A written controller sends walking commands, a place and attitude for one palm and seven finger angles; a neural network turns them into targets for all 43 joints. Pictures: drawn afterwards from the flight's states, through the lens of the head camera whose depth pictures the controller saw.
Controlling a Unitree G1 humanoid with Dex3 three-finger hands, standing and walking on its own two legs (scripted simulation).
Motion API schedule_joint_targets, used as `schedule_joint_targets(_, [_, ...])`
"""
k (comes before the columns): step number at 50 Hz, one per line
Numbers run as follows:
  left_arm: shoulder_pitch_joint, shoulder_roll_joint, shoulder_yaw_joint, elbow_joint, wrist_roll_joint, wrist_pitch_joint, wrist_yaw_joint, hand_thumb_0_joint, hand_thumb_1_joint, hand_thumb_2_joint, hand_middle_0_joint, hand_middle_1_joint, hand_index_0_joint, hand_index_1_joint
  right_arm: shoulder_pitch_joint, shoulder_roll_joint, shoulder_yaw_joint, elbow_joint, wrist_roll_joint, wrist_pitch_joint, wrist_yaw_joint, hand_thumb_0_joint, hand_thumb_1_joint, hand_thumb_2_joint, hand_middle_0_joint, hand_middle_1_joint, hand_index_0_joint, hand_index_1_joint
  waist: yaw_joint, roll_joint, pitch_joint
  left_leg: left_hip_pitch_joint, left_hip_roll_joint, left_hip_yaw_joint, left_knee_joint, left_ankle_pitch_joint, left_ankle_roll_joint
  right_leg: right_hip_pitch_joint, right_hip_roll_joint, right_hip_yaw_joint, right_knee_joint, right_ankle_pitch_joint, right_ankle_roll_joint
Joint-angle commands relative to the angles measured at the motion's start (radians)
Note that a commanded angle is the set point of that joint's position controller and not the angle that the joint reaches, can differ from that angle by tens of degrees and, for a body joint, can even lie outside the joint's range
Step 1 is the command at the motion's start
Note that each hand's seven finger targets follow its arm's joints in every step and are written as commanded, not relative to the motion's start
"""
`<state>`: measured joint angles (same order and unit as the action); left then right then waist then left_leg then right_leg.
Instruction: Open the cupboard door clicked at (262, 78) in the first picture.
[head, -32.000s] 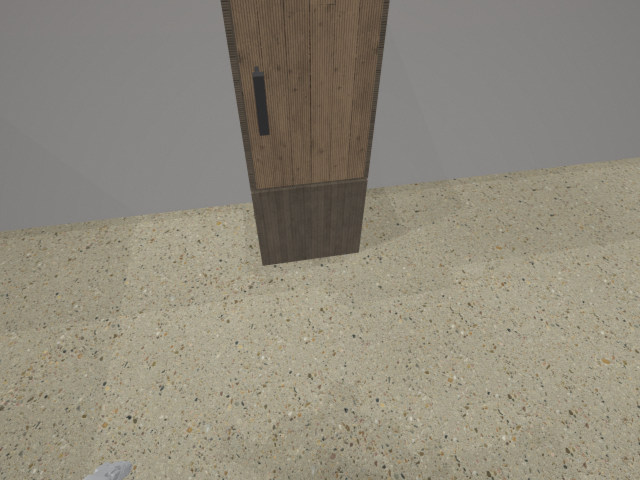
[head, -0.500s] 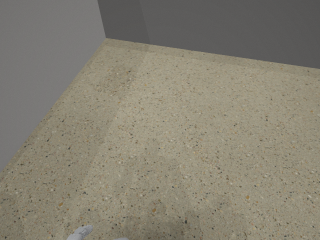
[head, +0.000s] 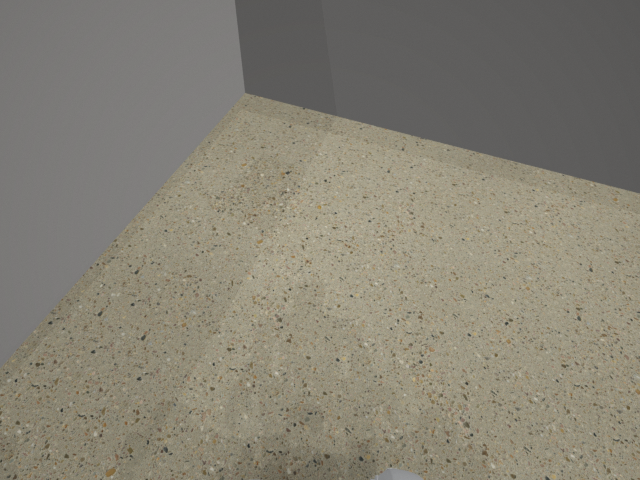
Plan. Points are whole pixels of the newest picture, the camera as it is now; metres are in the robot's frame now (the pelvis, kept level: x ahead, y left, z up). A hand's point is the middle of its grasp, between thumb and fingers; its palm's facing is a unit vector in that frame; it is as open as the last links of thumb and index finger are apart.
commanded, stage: turn to face it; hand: left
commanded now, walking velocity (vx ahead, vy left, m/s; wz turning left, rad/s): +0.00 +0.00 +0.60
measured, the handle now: out of the picture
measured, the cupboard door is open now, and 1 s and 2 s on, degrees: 49 49 49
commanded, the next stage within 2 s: none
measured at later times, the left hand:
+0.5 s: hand out of the picture +0.09 +0.19 -0.19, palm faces +0.32 -0.92 -0.21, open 7.4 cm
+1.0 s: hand out of the picture +0.08 +0.14 -0.15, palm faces +0.57 -0.77 -0.28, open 7.4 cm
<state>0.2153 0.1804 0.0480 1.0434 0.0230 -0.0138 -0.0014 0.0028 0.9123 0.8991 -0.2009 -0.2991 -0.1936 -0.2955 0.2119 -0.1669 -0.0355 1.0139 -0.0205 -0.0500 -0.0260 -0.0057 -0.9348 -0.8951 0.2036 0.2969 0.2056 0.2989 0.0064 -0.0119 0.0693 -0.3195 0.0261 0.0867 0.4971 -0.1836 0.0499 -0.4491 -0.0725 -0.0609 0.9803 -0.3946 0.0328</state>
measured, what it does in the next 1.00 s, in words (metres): walks ahead, turning left: right foot, then left foot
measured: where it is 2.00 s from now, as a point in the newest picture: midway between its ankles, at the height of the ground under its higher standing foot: outside the picture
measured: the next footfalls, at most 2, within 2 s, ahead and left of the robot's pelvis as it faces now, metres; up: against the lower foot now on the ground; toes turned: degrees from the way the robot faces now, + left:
right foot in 0.16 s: +0.11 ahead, -0.15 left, +0.00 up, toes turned +1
left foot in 0.48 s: +0.12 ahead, +0.12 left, +0.00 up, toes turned +24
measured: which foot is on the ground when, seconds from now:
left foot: down 0.00-0.16, up 0.18-0.46, down 0.48-0.80, up 0.82-1.00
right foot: up 0.00-0.14, down 0.16-0.48, up 0.50-0.78, down 0.80-1.00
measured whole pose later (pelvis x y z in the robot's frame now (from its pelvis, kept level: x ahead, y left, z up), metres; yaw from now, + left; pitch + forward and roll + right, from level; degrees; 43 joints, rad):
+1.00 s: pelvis +0.14 -0.06 +0.00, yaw +37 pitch +1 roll +3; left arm 0.22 0.20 0.04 0.88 0.03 0.02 0.02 0.00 0.90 0.90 -0.20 -0.30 -0.20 -0.30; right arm 0.12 -0.25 -0.08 0.90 -0.01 0.08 0.03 0.01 -0.91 -0.90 0.20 0.30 0.20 0.30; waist -0.01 -0.01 0.10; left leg -0.45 0.01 0.05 0.94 -0.46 -0.06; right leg -0.24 -0.12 -0.14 0.53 -0.30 0.00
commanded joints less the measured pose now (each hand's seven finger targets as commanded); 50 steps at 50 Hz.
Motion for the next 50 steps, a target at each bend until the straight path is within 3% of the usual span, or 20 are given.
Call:
schedule_joint_targets(1, [0.053, 0.049, 0.016, -0.069, -0.005, 0.007, 0.0, 0.0, 0.9, 0.9, -0.2, -0.3, -0.2, -0.3, 0.046, -0.186, -0.038, -0.047, -0.005, 0.011, -0.001, 0.0, -0.9, -0.9, 0.2, 0.3, 0.2, 0.3, 0.002, 0.114, -0.121, -0.011, 0.222, -0.219, -0.188, 0.236, 0.101, 0.136, 0.026, -0.015, -0.169, 0.06, 0.02])
schedule_joint_targets(6, [0.06, 0.099, 0.039, -0.102, -0.008, 0.005, 0.011, 0.0, 0.9, 0.9, -0.2, -0.3, -0.2, -0.3, -0.009, -0.19, -0.051, -0.07, 0.002, 0.045, 0.006, 0.0, -0.9, -0.9, 0.2, 0.3, 0.2, 0.3, 0.035, 0.119, -0.111, -0.102, 0.154, -0.265, -0.086, 0.082, 0.044, 0.318, 0.03, 0.0, -0.476, 0.19, 0.017])
schedule_joint_targets(8, [0.097, 0.236, 0.067, -0.112, 0.008, -0.006, 0.025, 0.0, 0.9, 0.9, -0.2, -0.3, -0.2, -0.3, -0.009, -0.097, -0.04, -0.105, 0.012, 0.05, 0.017, 0.0, -0.9, -0.9, 0.2, 0.3, 0.2, 0.3, 0.062, -0.239, -0.12, -0.299, -0.044, -0.052, 0.223, -0.262, -0.078, 0.456, -0.314, 0.328, -0.688, 0.269, -0.103])
schedule_joint_targets(9, [0.113, 0.266, 0.069, -0.124, 0.004, -0.003, 0.026, 0.0, 0.9, 0.9, -0.2, -0.3, -0.2, -0.3, -0.015, -0.118, -0.05, -0.119, 0.008, 0.056, 0.019, 0.0, -0.9, -0.9, 0.2, 0.3, 0.2, 0.3, 0.073, -0.27, -0.15, -0.28, -0.035, -0.049, 0.492, -0.458, -0.084, 0.395, -0.448, 0.392, -0.724, 0.346, -0.204])
schedule_joint_targets(10, [0.06, 0.24, 0.06, -0.143, 0.003, 0.003, 0.031, 0.0, 0.9, 0.9, -0.2, -0.3, -0.2, -0.3, 0.0, -0.118, -0.055, -0.122, 0.008, 0.064, 0.024, 0.0, -0.9, -0.9, 0.2, 0.3, 0.2, 0.3, 0.04, -0.173, -0.107, -0.274, -0.004, -0.078, 0.598, -0.419, -0.077, 0.333, -0.431, 0.313, -0.716, 0.34, -0.227])
schedule_joint_targets(14, [-0.011, 0.161, 0.041, -0.159, -0.001, -0.005, 0.034, 0.0, 0.9, 0.9, -0.2, -0.3, -0.2, -0.3, -0.013, -0.096, -0.042, -0.11, 0.008, 0.081, 0.036, 0.0, -0.9, -0.9, 0.2, 0.3, 0.2, 0.3, -0.003, -0.215, -0.105, -0.276, 0.039, -0.037, 0.566, -0.305, -0.116, 0.399, -0.275, 0.025, -0.605, 0.716, -0.156])
schedule_joint_targets(18, [0.028, 0.204, 0.054, -0.151, 0.006, -0.005, 0.031, 0.0, 0.9, 0.9, -0.2, -0.3, -0.2, -0.3, -0.081, -0.076, -0.027, -0.14, 0.009, 0.075, 0.048, 0.0, -0.9, -0.9, 0.2, 0.3, 0.2, 0.3, 0.025, -0.183, -0.089, -0.177, 0.015, 0.037, 0.277, -0.253, -0.112, 0.421, -0.275, -0.036, -0.527, 0.834, -0.13])
schedule_joint_targets(21, [0.015, 0.228, 0.06, -0.162, -0.003, -0.003, 0.022, 0.0, 0.9, 0.9, -0.2, -0.3, -0.2, -0.3, -0.018, -0.118, -0.036, -0.141, 0.003, 0.069, 0.048, 0.0, -0.9, -0.9, 0.2, 0.3, 0.2, 0.3, -0.018, -0.139, -0.131, 0.009, -0.027, 0.072, 0.05, -0.064, -0.092, 0.369, -0.246, -0.106, -0.377, 0.804, -0.071])
schedule_joint_targets(22, [-0.007, 0.222, 0.058, -0.178, -0.01, -0.001, 0.019, 0.0, 0.9, 0.9, -0.2, -0.3, -0.2, -0.3, 0.063, -0.17, -0.05, -0.126, -0.002, 0.064, 0.046, 0.0, -0.9, -0.9, 0.2, 0.3, 0.2, 0.3, -0.067, -0.055, -0.183, 0.178, 0.011, 0.027, -0.028, 0.122, -0.072, 0.261, -0.233, -0.124, -0.247, 0.676, -0.032])
schedule_joint_targets(23, [-0.016, 0.159, 0.046, -0.213, -0.018, 0.006, 0.012, 0.0, 0.9, 0.9, -0.2, -0.3, -0.2, -0.3, 0.138, -0.288, -0.08, -0.119, -0.011, 0.055, 0.04, 0.0, -0.9, -0.9, 0.2, 0.3, 0.2, 0.3, -0.105, 0.227, -0.239, 0.369, 0.266, -0.316, -0.057, 0.476, 0.05, -0.008, -0.1, -0.149, -0.022, 0.116, 0.043])
schedule_joint_targets(24, [-0.081, 0.13, 0.029, -0.254, -0.017, 0.015, 0.017, 0.0, 0.9, 0.9, -0.2, -0.3, -0.2, -0.3, 0.199, -0.358, -0.096, -0.113, -0.004, 0.061, 0.027, 0.0, -0.9, -0.9, 0.2, 0.3, 0.2, 0.3, -0.136, 0.322, -0.259, 0.384, 0.428, -0.526, -0.08, 0.794, 0.194, -0.142, -0.025, -0.038, 0.164, -0.303, 0.064])
schedule_joint_targets(25, [-0.115, 0.159, 0.029, -0.274, -0.01, 0.028, 0.023, 0.0, 0.9, 0.9, -0.2, -0.3, -0.2, -0.3, 0.19, -0.355, -0.092, -0.112, -0.004, 0.068, 0.024, 0.0, -0.9, -0.9, 0.2, 0.3, 0.2, 0.3, -0.126, 0.171, -0.222, 0.331, 0.432, -0.462, -0.073, 0.633, 0.21, -0.148, -0.049, 0.05, 0.219, -0.263, 0.049])
schedule_joint_targets(30, [-0.057, 0.147, 0.043, -0.225, -0.006, 0.047, 0.007, 0.0, 0.9, 0.9, -0.2, -0.3, -0.2, -0.3, -0.049, -0.286, -0.069, -0.183, -0.009, 0.062, 0.009, 0.0, -0.9, -0.9, 0.2, 0.3, 0.2, 0.3, -0.023, 0.226, -0.101, 0.093, 0.227, -0.319, -0.127, 0.24, 0.096, -0.065, -0.019, 0.048, 0.091, -0.066, 0.051])
schedule_joint_targets(37, [0.042, 0.153, 0.044, -0.216, -0.01, 0.034, 0.008, 0.0, 0.9, 0.9, -0.2, -0.3, -0.2, -0.3, -0.116, -0.297, -0.085, -0.211, -0.005, 0.084, 0.02, 0.0, -0.9, -0.9, 0.2, 0.3, 0.2, 0.3, 0.022, 0.148, -0.124, -0.065, 0.155, -0.351, -0.075, 0.021, 0.06, 0.25, 0.064, -0.005, -0.377, 0.071, 0.03])
schedule_joint_targets(38, [0.091, 0.187, 0.054, -0.209, -0.006, 0.026, 0.013, 0.0, 0.9, 0.9, -0.2, -0.3, -0.2, -0.3, -0.139, -0.267, -0.083, -0.224, 0.003, 0.087, 0.022, 0.0, -0.9, -0.9, 0.2, 0.3, 0.2, 0.3, 0.051, 0.066, -0.12, -0.149, 0.094, -0.312, 0.009, -0.073, 0.017, 0.347, 0.019, 0.037, -0.537, 0.111, 0.02])
schedule_joint_targets(39, [0.115, 0.276, 0.071, -0.213, 0.01, 0.014, 0.023, 0.0, 0.9, 0.9, -0.2, -0.3, -0.2, -0.3, -0.128, -0.19, -0.073, -0.244, 0.013, 0.088, 0.028, 0.0, -0.9, -0.9, 0.2, 0.3, 0.2, 0.3, 0.063, -0.225, -0.113, -0.307, -0.043, -0.171, 0.246, -0.268, -0.063, 0.423, -0.228, 0.327, -0.733, 0.034, -0.06])
schedule_joint_targets(40, [0.085, 0.332, 0.072, -0.236, 0.011, 0.016, 0.027, 0.0, 0.9, 0.9, -0.2, -0.3, -0.2, -0.3, -0.161, -0.19, -0.074, -0.262, 0.011, 0.087, 0.035, 0.0, -0.9, -0.9, 0.2, 0.3, 0.2, 0.3, 0.074, -0.328, -0.094, -0.293, -0.074, -0.107, 0.52, -0.439, -0.09, 0.295, -0.422, 0.486, -0.791, 0.085, -0.165])
schedule_joint_targets(43, [-0.044, 0.221, 0.045, -0.263, 0.002, 0.012, 0.033, 0.0, 0.9, 0.9, -0.2, -0.3, -0.2, -0.3, -0.109, -0.18, -0.072, -0.212, 0.0, 0.1, 0.046, 0.0, -0.9, -0.9, 0.2, 0.3, 0.2, 0.3, -0.017, -0.24, -0.07, -0.281, 0.002, -0.116, 0.719, -0.314, -0.099, 0.255, -0.276, 0.232, -0.667, 0.359, -0.168])
schedule_joint_targets(45, [-0.032, 0.204, 0.038, -0.257, 0.002, 0.009, 0.034, 0.0, 0.9, 0.9, -0.2, -0.3, -0.2, -0.3, -0.106, -0.159, -0.061, -0.206, 0.008, 0.103, 0.054, 0.0, -0.9, -0.9, 0.2, 0.3, 0.2, 0.3, -0.012, -0.263, -0.095, -0.243, 0.006, -0.07, 0.605, -0.296, -0.117, 0.325, -0.236, 0.082, -0.609, 0.592, -0.148])
schedule_joint_targets(50, [0.06, 0.249, 0.056, -0.218, 0.008, 0.006, 0.032, 0.0, 0.9, 0.9, -0.2, -0.3, -0.2, -0.3, -0.17, -0.122, -0.039, -0.218, 0.015, 0.09, 0.06, 0.0, -0.9, -0.9, 0.2, 0.3, 0.2, 0.3, 0.041, -0.187, -0.12, -0.131, -0.017, 0.013, 0.257, -0.284, -0.111, 0.432, -0.27, 0.034, -0.525, 0.732, -0.143])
